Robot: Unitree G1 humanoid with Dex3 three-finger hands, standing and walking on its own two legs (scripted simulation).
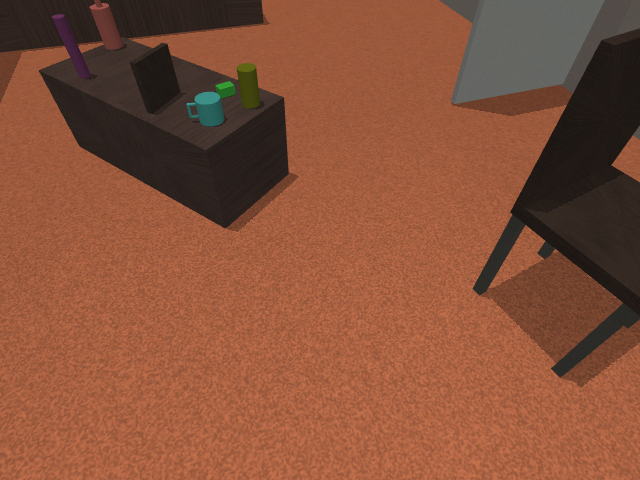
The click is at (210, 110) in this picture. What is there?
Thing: mug
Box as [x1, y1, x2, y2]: [186, 92, 223, 125]
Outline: 186,104 189,116 198,117 200,122 204,125 216,125 223,120 220,98 217,93 200,93 195,97 194,103
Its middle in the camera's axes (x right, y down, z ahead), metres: -0.44 -0.51 +1.49
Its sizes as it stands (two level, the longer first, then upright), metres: 0.129 0.095 0.091
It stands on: a support 0.41 m high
